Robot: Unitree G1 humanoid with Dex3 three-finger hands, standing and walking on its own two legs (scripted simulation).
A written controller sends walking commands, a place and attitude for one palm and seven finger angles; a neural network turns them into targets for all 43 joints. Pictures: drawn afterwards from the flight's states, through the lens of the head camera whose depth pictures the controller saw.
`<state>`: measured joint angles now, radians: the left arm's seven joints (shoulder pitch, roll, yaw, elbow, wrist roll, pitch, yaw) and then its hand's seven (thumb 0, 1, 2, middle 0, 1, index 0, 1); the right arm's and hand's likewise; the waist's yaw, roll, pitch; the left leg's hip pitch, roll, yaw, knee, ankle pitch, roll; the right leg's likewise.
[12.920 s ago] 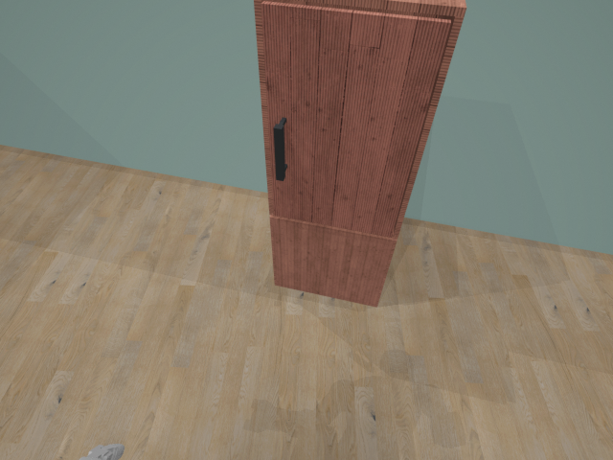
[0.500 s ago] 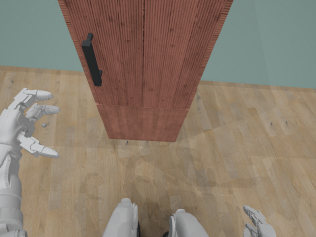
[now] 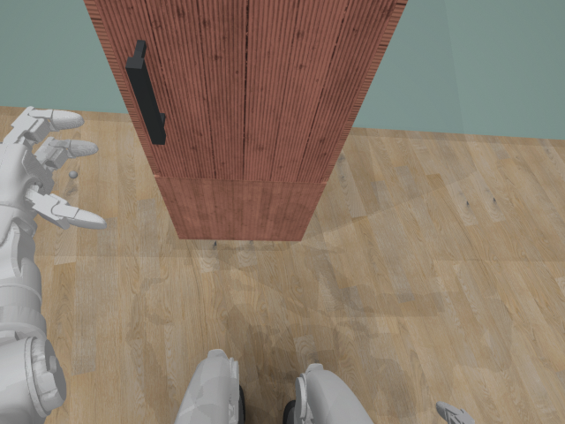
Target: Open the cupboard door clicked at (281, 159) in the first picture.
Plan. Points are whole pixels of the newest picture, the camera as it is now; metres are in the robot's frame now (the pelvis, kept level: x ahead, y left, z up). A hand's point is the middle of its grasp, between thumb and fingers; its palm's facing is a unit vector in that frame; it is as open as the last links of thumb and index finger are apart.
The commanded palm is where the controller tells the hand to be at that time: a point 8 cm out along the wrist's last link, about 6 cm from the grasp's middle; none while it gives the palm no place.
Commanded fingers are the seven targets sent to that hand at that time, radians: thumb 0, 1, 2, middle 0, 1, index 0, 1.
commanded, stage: move the hooked fingers beside the handle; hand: left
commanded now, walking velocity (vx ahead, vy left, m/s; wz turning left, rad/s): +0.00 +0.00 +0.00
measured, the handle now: (150, 97) +0.57 +0.21 +0.04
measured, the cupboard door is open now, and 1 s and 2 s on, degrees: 0 0 0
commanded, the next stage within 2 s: slide the fingers in behind the handle in 1.42 s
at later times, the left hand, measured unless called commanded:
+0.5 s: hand (95, 127) +0.51 +0.27 +0.04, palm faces +0.03 -1.00 -0.03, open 14.0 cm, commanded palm +0.50 +0.29 +0.03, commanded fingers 0.00 -0.50 0.30 -0.30 -1.20 -0.30 -1.20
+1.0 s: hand (85, 115) +0.53 +0.29 +0.04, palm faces +0.05 -1.00 -0.02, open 14.0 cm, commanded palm +0.52 +0.29 +0.03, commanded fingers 0.00 -0.50 0.30 -0.30 -1.20 -0.30 -1.20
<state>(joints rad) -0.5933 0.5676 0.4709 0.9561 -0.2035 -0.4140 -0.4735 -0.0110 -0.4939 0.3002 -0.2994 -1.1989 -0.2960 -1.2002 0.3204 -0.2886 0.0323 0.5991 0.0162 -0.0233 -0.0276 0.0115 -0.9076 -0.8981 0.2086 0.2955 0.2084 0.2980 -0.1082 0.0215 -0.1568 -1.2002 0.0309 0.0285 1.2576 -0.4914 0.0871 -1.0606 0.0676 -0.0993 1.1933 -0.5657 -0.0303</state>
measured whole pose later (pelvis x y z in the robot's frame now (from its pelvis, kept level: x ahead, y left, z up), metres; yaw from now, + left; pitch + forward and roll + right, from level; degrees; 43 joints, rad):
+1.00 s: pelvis +0.00 +0.00 -0.02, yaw -2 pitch +31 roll -8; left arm -0.95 0.80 0.56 1.15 -0.09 -0.35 -0.46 -0.01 -0.49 0.30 -0.30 -1.20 -0.30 -1.20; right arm 0.37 -0.28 0.08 0.60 -0.01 0.08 -0.01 0.01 -0.91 -0.90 0.21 0.30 0.21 0.30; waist -0.20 0.04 -0.12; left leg -1.38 0.06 -0.01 1.35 -0.51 0.08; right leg -1.23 0.10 -0.13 1.24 -0.57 -0.04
